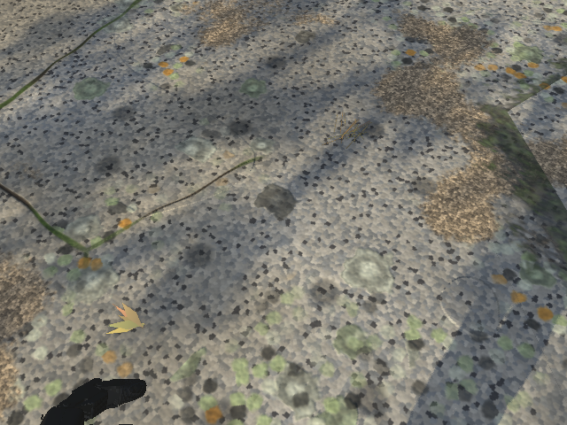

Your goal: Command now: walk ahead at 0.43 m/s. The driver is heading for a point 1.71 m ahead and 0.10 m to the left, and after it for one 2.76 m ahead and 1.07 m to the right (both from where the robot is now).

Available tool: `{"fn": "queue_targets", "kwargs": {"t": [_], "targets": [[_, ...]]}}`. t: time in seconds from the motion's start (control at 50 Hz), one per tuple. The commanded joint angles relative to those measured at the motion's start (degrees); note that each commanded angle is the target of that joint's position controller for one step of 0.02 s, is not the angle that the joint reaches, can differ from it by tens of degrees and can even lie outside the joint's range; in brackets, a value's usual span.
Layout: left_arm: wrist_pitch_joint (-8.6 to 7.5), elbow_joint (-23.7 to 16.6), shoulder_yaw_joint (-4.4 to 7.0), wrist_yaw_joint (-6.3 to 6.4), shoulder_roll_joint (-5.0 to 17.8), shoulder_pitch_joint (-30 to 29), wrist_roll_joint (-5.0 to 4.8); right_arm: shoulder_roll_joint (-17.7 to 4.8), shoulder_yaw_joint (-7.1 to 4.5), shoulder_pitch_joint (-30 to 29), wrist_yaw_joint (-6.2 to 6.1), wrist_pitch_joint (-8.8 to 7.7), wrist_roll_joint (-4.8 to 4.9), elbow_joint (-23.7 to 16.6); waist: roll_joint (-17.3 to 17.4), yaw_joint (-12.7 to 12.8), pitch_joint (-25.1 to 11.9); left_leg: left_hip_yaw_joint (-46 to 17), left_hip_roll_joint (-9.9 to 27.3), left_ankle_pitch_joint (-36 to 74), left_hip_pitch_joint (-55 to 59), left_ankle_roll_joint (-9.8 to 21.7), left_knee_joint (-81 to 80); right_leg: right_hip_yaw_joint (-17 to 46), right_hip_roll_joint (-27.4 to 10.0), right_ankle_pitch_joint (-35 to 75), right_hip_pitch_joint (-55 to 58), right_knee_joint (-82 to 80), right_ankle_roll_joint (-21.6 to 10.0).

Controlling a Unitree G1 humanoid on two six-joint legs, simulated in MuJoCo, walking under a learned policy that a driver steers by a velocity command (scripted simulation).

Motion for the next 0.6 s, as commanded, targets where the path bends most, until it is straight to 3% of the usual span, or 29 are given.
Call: {"fn": "queue_targets", "kwargs": {"t": [0.02, 0.04, 0.06, 0.08, 0.14, 0.2, 0.3, 0.36, 0.38, 0.4, 0.42, 0.44, 0.46, 0.48, 0.54, 0.6], "targets": [[0.33, 1.5, 4.19, 0.66, 12.2, 21.9, 0.23, -5.1, 0.03, 3.1, 0.19, -2.67, 0.08, -4.5, -12.7, 10.2, -20.5, -6.5, -1.7, -7.2, -37.1, 0.0, 39.1, 40.6, -22.5, 2.9, 48.1, -10.6, -15.6], [0.36, 1.0, 3.3, 0.8, 10.3, 17.6, 0.21, -7.7, -0.78, -1.5, 0.35, -2.97, 0.91, -5.7, -9.0, 9.5, -12.8, -5.7, 0.6, -3.6, -38.8, -0.2, 40.7, 30.6, -20.9, 13.7, 40.8, -10.0, -13.7], [0.42, 0.7, 2.72, 0.67, 8.7, 13.9, 0.35, -7.1, -0.65, -4.2, 0.12, -2.79, 0.37, -6.1, -4.2, 7.7, -9.5, -4.1, 2.9, -0.2, -36.7, -0.8, 38.5, 23.1, -18.2, 24.6, 33.7, -9.7, -12.3], [0.45, 0.7, 2.26, 0.37, 7.0, 11.0, 0.28, -6.7, -0.85, -5.8, -0.13, -2.27, -0.51, -6.3, -2.2, 6.0, -6.7, -3.3, 4.3, 1.7, -34.7, -1.4, 34.9, 18.1, -15.8, 30.5, 27.7, -10.7, -11.3], [-0.24, 1.9, 1.86, 0.29, 6.0, 8.0, 0.86, -2.9, -0.36, -2.8, -0.59, 0.03, -0.65, -5.4, -4.6, 2.0, -6.4, -2.7, 5.2, 6.2, -24.7, -2.9, 26.7, 10.9, -12.8, 37.8, 17.5, -14.2, -10.6], [0.08, 3.5, 2.28, 1.2, 7.7, 6.4, 0.94, -1.2, 0.31, -5.2, -0.93, 0.75, -1.17, -5.8, -5.3, 1.5, -6.4, -1.8, 4.7, 13.0, -20.8, -3.5, 15.3, 5.5, -11.1, 39.9, 14.2, -15.0, -10.0], [1.57, 7.0, 2.19, 1.77, 8.5, 9.4, 0.66, -2.4, 0.03, -12.0, -0.79, 1.31, -0.91, -6.6, -5.3, 4.5, -6.5, -1.6, 3.5, 21.1, -17.0, -2.7, 3.7, 5.2, -11.2, 30.3, 16.4, -14.5, -8.7], [2.33, 8.4, 1.84, 1.83, 8.0, 8.4, -0.03, -2.8, -0.38, -13.2, -0.7, 1.28, -1.27, -6.9, -4.9, 3.7, -5.2, -1.0, 2.7, 21.7, -13.3, -0.8, -4.5, 6.9, -11.2, 20.2, 16.8, -11.5, -7.3], [2.45, 8.9, 1.47, 1.89, 7.0, 8.8, -0.39, -3.2, -0.6, -12.6, -0.74, 1.14, -1.65, -6.6, -4.0, 3.2, -5.1, -0.9, 2.4, 26.8, -9.7, 0.3, -9.8, 6.9, -9.4, 14.7, 16.3, -9.6, -5.4], [2.23, 9.4, 0.92, 1.97, 5.5, 11.0, 0.32, -5.4, -1.09, -12.5, -1.08, 1.01, -2.12, -6.7, -0.9, 4.1, -6.0, -4.6, 5.9, 40.0, -4.7, 1.5, -11.0, 6.1, -6.6, 8.2, 14.7, -7.0, -2.5], [1.81, 10.4, 0.84, 1.86, 5.0, 16.5, 1.56, -8.5, -1.71, -13.4, -1.53, 1.35, -2.08, -7.3, 4.8, 7.8, -7.7, -8.1, 10.3, 48.9, 1.1, 4.3, -7.9, 3.7, -2.3, -3.1, 10.7, -4.8, 0.0], [1.98, 11.4, 0.26, 2.2, 3.1, 18.4, 1.51, -5.4, -1.11, -14.7, -1.55, 1.94, -1.69, -6.9, 9.1, 8.4, -8.9, -9.5, 11.3, 43.6, 0.9, 7.2, -7.6, 1.8, -0.7, -11.2, 10.1, -5.3, 2.0], [2.61, 11.2, 0.19, 2.54, 4.0, 15.7, 1.37, -2.6, -0.58, -16.3, -1.15, 2.28, -1.11, -7.1, 8.0, 7.2, -7.1, -9.0, 9.4, 34.9, -2.5, 6.7, -8.3, 1.4, -0.8, -11.1, 11.5, -6.2, 3.0], [3.48, 11.1, 0.47, 2.86, 5.0, 13.3, 1.05, -1.6, -0.36, -17.2, -0.8, 2.41, -1.07, -7.1, 6.5, 6.3, -5.2, -7.7, 7.5, 30.2, -4.9, 5.2, -8.5, 1.2, -0.8, -10.2, 11.7, -6.3, 3.1], [5.2, 11.6, 0.75, 3.27, 5.9, 12.2, 0.97, -2.9, -0.65, -16.8, -0.26, 1.68, -1.27, -5.9, 4.6, 5.9, -3.6, -5.9, 5.5, 30.9, -6.7, 3.6, -7.6, 2.0, -1.5, -6.5, 13.2, -6.2, 2.5], [5.26, 12.8, 0.82, 3.47, 5.7, 12.1, 0.64, -2.5, -0.65, -16.4, -0.39, 1.33, -1.09, -4.4, 3.1, 5.5, -4.7, -5.0, 4.9, 36.6, -5.2, 3.6, -5.9, 2.3, -2.0, -1.7, 15.1, -5.6, 2.5]]}}
Next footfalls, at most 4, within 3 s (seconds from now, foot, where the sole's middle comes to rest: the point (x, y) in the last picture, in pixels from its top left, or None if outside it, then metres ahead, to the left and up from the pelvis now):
0.40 left None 0.24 0.13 -0.76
2.16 right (318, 352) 0.63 -0.09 -0.76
2.72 left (218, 254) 0.94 0.15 -0.76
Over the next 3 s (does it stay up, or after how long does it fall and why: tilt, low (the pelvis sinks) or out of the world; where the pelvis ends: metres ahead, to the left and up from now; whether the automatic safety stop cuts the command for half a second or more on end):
stays up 0.92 0.07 0.03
